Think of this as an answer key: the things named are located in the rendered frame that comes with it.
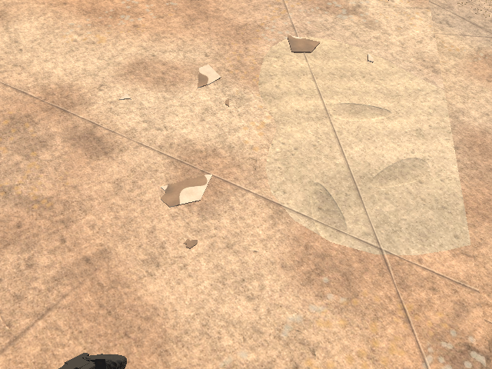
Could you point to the robot left hand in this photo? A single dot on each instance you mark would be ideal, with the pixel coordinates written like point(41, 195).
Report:
point(99, 361)

